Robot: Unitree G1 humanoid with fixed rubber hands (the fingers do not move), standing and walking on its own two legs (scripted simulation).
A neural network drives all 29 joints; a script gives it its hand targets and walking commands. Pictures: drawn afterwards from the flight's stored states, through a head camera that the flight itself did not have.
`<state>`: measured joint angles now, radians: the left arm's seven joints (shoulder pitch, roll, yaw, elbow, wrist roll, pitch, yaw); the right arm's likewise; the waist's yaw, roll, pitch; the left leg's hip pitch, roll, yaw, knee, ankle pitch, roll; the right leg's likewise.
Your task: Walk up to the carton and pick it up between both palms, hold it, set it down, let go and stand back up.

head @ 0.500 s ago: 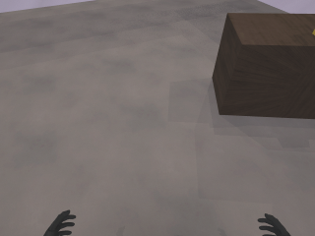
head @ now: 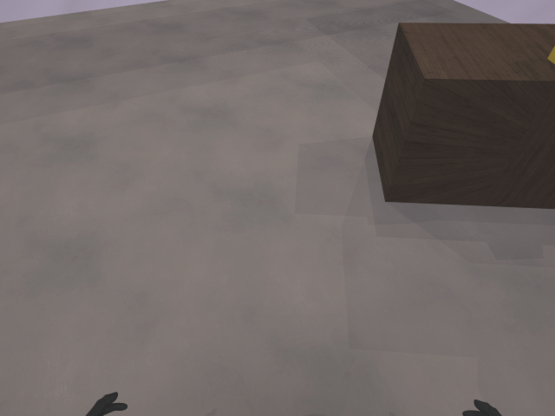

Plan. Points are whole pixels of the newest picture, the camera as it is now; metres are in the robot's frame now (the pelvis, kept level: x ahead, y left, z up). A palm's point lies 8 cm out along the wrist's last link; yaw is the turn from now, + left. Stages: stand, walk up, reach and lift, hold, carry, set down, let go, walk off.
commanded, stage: stand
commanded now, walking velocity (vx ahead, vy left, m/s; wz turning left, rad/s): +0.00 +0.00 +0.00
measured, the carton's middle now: out of the picture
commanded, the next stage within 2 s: none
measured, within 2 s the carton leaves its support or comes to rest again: neither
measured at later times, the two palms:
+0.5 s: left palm out of the picture +0.10 +0.30 -0.10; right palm out of the picture +0.09 -0.31 -0.10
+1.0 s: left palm out of the picture +0.10 +0.30 -0.10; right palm out of the picture +0.09 -0.30 -0.11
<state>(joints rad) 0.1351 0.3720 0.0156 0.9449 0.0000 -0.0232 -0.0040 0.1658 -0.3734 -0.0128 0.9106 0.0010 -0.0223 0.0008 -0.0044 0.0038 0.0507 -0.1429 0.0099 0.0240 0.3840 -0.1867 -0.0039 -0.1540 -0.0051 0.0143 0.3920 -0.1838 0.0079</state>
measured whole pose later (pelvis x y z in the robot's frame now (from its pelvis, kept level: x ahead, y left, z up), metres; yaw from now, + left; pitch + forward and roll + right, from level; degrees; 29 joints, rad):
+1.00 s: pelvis +0.01 +0.00 +0.00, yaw +0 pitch -3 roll +0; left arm 0.14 0.37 0.03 1.02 0.00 -0.02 0.01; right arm 0.16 -0.37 -0.02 1.00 0.00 -0.02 -0.01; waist 0.00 0.00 0.04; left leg -0.11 0.01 0.03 0.33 -0.18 -0.01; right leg -0.13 0.00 0.02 0.34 -0.17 0.01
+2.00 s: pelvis +0.01 +0.00 +0.00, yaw +0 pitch -3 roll +0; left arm 0.16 0.36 0.03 1.03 0.00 -0.02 0.01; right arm 0.17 -0.36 -0.02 1.02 0.00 -0.02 -0.01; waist 0.00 0.01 0.05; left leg -0.11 0.01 0.02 0.32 -0.17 -0.01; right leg -0.12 0.00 0.01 0.33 -0.17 0.00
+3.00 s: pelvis +0.01 +0.00 +0.00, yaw +0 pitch -3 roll +0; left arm 0.16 0.36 0.03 1.04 0.00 -0.02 0.02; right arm 0.17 -0.36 -0.02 1.03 0.00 -0.02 -0.02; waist 0.00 0.01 0.05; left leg -0.10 0.01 0.02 0.31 -0.17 -0.01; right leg -0.11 0.00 0.01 0.32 -0.17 0.01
